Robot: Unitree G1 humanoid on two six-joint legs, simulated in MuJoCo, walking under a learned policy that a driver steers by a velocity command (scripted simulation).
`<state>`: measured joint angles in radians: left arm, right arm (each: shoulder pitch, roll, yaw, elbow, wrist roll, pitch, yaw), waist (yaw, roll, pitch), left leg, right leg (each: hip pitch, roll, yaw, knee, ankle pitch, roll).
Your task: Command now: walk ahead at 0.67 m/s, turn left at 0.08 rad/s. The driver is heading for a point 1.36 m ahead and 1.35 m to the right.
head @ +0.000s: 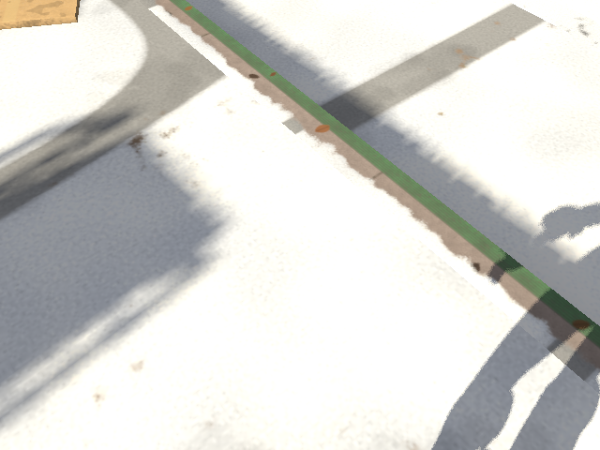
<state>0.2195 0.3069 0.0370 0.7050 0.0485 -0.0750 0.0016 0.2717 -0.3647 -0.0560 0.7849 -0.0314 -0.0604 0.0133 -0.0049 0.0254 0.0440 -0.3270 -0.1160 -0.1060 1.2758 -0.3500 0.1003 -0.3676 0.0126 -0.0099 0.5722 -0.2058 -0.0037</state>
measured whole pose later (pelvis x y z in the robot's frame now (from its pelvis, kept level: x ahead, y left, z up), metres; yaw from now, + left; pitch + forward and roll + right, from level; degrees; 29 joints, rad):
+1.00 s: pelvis +0.23 -0.04 +0.01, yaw -47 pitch +2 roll +1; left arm 0.21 0.33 0.08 0.62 0.02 0.08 -0.02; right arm 0.17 -0.30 -0.04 0.67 -0.02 0.04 -0.01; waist 0.03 0.00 0.06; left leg -0.48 -0.03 -0.08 0.84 -0.38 -0.04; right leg -0.33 0.14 0.20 0.51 -0.19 -0.06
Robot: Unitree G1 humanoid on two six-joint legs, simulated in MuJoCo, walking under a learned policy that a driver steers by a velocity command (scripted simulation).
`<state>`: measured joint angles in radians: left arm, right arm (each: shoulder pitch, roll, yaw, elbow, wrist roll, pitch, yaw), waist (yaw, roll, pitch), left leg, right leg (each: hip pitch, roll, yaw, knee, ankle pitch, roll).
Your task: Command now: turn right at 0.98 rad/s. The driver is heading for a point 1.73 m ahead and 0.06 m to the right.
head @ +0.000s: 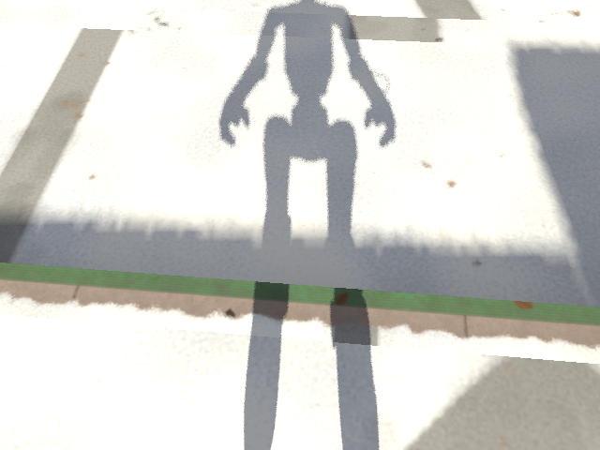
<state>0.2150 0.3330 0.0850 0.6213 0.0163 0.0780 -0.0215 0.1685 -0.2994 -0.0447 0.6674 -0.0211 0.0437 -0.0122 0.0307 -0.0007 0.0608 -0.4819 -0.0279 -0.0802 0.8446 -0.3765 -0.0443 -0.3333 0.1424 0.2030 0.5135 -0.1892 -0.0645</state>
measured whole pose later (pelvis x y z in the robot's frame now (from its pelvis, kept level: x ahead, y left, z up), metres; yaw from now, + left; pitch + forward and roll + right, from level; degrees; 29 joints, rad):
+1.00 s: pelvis -0.02 +0.01 -0.01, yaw -11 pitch +0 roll -1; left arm 0.16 0.27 0.04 0.72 0.04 0.02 0.01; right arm 0.24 -0.28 -0.07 0.70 0.00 0.10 0.07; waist -0.01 -0.02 0.08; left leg -0.33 0.04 0.11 0.76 -0.46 0.02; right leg -0.19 -0.07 -0.30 0.54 -0.33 -0.03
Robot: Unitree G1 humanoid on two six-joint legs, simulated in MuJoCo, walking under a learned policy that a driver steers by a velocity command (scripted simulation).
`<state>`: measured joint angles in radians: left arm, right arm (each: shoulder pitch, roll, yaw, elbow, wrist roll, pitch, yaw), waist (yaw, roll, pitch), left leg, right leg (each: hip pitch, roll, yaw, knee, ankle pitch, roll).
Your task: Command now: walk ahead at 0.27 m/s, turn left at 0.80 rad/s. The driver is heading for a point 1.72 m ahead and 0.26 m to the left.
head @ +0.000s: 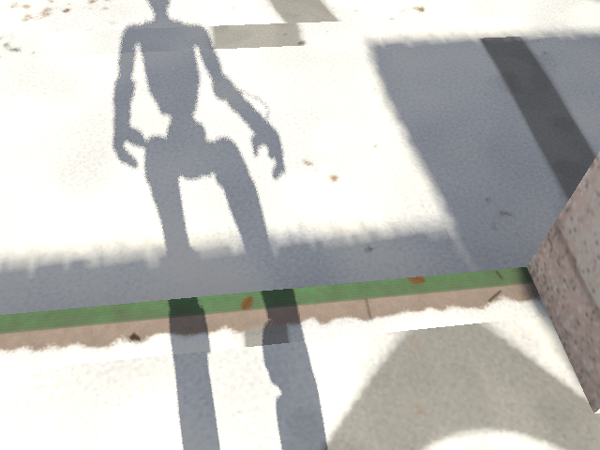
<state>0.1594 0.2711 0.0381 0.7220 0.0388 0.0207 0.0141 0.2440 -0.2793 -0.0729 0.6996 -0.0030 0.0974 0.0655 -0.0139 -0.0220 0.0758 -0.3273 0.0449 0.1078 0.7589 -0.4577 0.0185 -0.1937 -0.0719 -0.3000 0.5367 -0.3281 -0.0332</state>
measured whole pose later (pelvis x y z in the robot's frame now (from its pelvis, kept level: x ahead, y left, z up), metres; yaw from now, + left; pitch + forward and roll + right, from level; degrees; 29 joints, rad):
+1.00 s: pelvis +0.60 +0.29 -0.01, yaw +23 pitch +2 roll +0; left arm 0.47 0.30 0.05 0.85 0.00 -0.05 -0.02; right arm 0.10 -0.27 0.00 0.66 -0.06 -0.07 0.01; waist 0.07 -0.03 0.00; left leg -0.41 0.03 0.06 0.66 -0.28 0.00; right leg -0.29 -0.01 0.07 1.16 -0.34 -0.09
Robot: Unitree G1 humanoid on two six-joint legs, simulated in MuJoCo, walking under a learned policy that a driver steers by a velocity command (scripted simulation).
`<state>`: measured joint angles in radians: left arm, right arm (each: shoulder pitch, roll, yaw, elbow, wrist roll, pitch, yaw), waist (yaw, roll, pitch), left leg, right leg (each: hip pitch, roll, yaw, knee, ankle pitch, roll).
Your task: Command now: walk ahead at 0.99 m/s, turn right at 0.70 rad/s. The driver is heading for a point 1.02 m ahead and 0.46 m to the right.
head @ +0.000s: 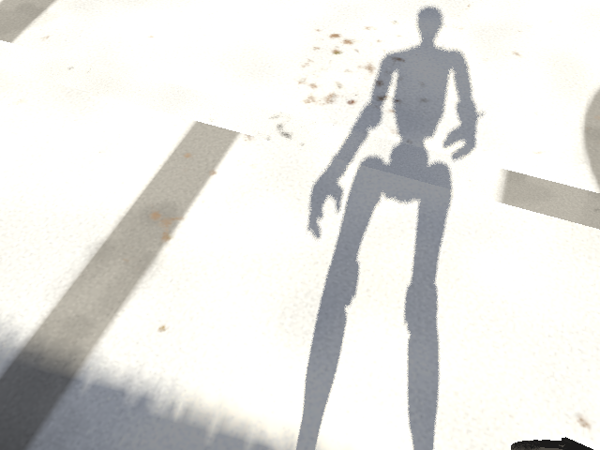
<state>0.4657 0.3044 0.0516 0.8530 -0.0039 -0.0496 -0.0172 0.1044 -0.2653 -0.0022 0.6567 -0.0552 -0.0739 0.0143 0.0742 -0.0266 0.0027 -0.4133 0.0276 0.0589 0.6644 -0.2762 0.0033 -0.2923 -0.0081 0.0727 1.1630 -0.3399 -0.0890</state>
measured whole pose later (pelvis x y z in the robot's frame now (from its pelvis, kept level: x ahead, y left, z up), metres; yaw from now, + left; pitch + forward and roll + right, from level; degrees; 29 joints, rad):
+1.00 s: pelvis +0.82 -0.23 -0.16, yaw -55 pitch +0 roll +4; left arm 0.00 0.35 0.05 0.61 0.03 0.01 -0.09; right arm 0.45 -0.28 -0.07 0.94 -0.03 -0.10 0.00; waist -0.05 -0.04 0.02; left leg 0.05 0.04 0.21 0.28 -0.32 -0.07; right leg -0.81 -0.07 -0.03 1.09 -0.07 -0.10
